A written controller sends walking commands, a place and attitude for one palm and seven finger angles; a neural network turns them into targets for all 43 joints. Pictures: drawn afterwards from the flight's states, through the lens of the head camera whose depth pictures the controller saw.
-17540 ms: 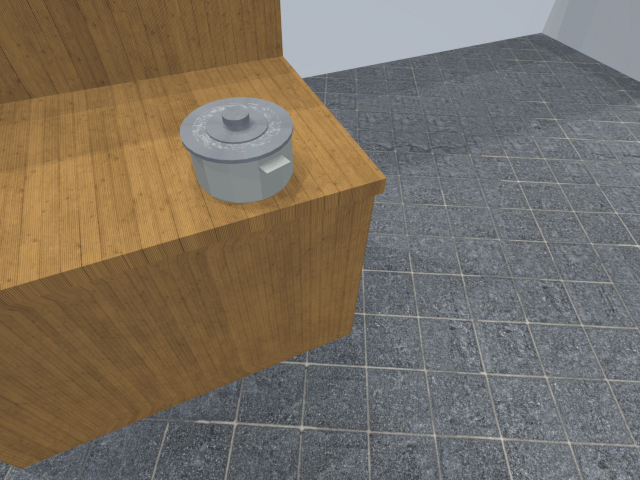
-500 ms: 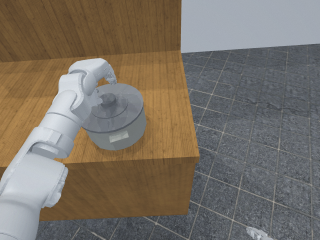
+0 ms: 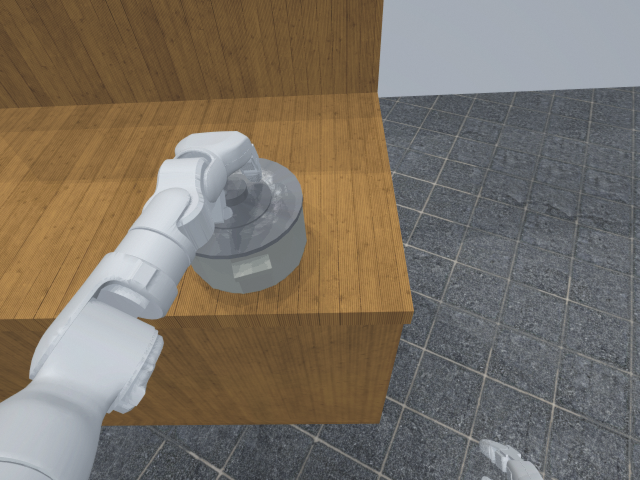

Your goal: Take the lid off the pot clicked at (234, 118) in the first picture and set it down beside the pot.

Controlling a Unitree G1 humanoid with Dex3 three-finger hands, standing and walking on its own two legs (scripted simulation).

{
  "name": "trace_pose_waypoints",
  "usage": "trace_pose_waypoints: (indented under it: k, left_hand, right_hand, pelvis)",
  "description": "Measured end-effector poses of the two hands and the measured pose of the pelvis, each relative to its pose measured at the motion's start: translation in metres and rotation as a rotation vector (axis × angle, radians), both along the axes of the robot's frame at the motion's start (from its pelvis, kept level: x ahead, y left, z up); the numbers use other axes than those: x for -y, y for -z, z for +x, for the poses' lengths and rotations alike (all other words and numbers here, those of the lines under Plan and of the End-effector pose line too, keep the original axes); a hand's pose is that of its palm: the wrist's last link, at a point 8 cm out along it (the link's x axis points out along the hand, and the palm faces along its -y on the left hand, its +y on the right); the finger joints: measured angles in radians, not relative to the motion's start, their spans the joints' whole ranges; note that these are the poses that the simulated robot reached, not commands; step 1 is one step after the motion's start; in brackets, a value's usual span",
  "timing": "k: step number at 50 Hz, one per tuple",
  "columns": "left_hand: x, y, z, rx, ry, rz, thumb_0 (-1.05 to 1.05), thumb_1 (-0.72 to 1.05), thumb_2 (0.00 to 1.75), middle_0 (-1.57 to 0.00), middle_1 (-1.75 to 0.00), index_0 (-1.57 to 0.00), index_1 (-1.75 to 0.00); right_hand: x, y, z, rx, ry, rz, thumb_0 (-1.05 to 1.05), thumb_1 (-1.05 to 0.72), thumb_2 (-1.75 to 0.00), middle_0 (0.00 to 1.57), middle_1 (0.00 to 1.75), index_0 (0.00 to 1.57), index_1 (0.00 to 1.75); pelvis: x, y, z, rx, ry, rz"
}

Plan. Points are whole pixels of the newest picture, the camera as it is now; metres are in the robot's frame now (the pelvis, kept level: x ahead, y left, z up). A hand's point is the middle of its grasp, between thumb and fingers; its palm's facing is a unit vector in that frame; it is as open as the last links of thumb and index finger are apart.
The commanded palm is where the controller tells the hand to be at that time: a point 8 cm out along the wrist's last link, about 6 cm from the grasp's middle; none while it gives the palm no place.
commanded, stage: lower the open fingers around the knob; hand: left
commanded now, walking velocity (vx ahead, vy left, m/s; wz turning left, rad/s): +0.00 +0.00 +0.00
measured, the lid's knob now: (230, 191) +0.49 +0.14 +0.09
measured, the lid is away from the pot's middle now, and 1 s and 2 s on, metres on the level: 0.00 0.00 0.00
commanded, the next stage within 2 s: close the fingers and squeeze the knob in 0.34 s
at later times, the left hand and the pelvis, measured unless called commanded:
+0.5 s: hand (233, 190) +0.46 +0.12 +0.12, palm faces -0.33 -0.04 -0.94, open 9.9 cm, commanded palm +0.45 +0.13 +0.18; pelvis +0.01 -0.01 +0.00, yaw -1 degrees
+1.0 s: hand (227, 192) +0.46 +0.13 +0.11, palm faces -0.35 -0.05 -0.94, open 8.5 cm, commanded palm +0.45 +0.14 +0.18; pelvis +0.01 -0.02 +0.00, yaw -1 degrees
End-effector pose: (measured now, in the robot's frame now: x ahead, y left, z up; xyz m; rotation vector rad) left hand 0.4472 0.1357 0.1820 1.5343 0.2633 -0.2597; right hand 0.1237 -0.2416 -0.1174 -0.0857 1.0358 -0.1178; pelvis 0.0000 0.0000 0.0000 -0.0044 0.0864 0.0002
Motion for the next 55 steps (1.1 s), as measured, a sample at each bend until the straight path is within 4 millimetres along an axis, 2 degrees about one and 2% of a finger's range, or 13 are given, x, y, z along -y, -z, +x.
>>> trace_pose_waypoints:
  k: [3, 8, 10, 12, 16, 24, 32, 39, 46, 55]
  left_hand:
    - [0.002, 0.006, 0.004, -0.013, -0.016, -0.007, 0.00, -0.28, 1.48, -0.85, -0.08, -0.86, -0.09]
    - [0.005, -0.002, 0.014, 0.014, -0.012, -0.015, 0.00, -0.28, 1.48, -0.86, -0.08, -0.86, -0.09]
    - [0.007, 0.000, 0.015, 0.010, -0.014, -0.023, 0.00, -0.28, 1.48, -0.86, -0.08, -0.86, -0.09]
    - [0.008, 0.007, 0.014, -0.006, -0.017, -0.022, 0.00, -0.28, 1.48, -0.86, -0.08, -0.86, -0.09]
    - [0.010, 0.006, 0.014, 0.005, -0.011, -0.014, 0.00, -0.28, 1.48, -0.86, -0.09, -0.86, -0.09]
    - [0.009, 0.007, 0.012, 0.002, -0.025, -0.017, 0.00, -0.28, 1.46, -0.84, -0.09, -0.86, -0.10]
    - [0.002, 0.007, 0.011, -0.007, -0.051, -0.024, 0.00, -0.16, 1.23, -0.67, -0.44, -0.69, -0.46]
    - [0.001, 0.009, 0.009, -0.021, -0.048, -0.011, 0.00, -0.07, 1.12, -0.58, -0.66, -0.62, -0.68]
    - [-0.002, 0.008, 0.014, -0.029, -0.043, -0.023, 0.00, 0.01, 1.07, -0.58, -0.80, -0.61, -0.81]
    - [-0.004, 0.009, 0.011, -0.013, -0.021, -0.045, 0.00, 0.09, 1.01, -0.61, -0.90, -0.64, -0.91]
  right_hand:
    - [-0.001, 0.003, -0.010, -0.026, 0.020, 0.002, 0.01, -0.91, -0.90, 0.20, 0.30, 0.20, 0.30]
    - [0.005, 0.005, -0.028, -0.061, 0.053, -0.011, 0.01, -0.91, -0.90, 0.20, 0.30, 0.20, 0.30]
    - [0.009, 0.006, -0.034, -0.075, 0.063, -0.011, 0.01, -0.91, -0.90, 0.20, 0.30, 0.20, 0.30]
    - [0.012, 0.007, -0.039, -0.087, 0.071, -0.011, 0.01, -0.91, -0.90, 0.20, 0.30, 0.20, 0.30]
    - [0.019, 0.007, -0.043, -0.097, 0.084, -0.025, 0.01, -0.91, -0.90, 0.20, 0.30, 0.20, 0.30]
    - [0.028, 0.003, -0.032, -0.065, 0.087, -0.032, 0.01, -0.91, -0.90, 0.19, 0.30, 0.19, 0.30]
    - [0.030, -0.003, -0.010, -0.012, 0.068, -0.035, 0.01, -0.91, -0.90, 0.19, 0.30, 0.20, 0.30]
    - [0.030, -0.003, 0.002, -0.001, 0.047, -0.032, 0.01, -0.91, -0.90, 0.19, 0.30, 0.20, 0.30]
    - [0.029, -0.003, 0.001, -0.013, 0.052, -0.032, 0.01, -0.91, -0.90, 0.20, 0.30, 0.20, 0.30]
    - [0.027, 0.000, -0.006, -0.033, 0.061, -0.024, 0.01, -0.91, -0.90, 0.19, 0.30, 0.20, 0.30]
  pelvis:
    - [0.000, 0.000, 0.001, 0.000, 0.008, 0.001]
    - [0.002, 0.000, 0.004, -0.006, 0.015, 0.003]
    - [0.002, 0.000, 0.006, -0.009, 0.019, 0.004]
    - [0.003, 0.000, 0.007, -0.008, 0.024, 0.005]
    - [0.005, -0.001, 0.007, -0.001, 0.024, 0.004]
    - [0.011, -0.001, 0.009, 0.001, 0.025, 0.006]
    - [0.017, -0.001, 0.009, 0.006, 0.022, 0.006]
    - [0.019, -0.001, 0.009, 0.004, 0.012, 0.005]
    - [0.019, -0.001, 0.012, -0.001, 0.016, 0.006]
    - [0.015, -0.001, 0.013, 0.004, 0.023, 0.004]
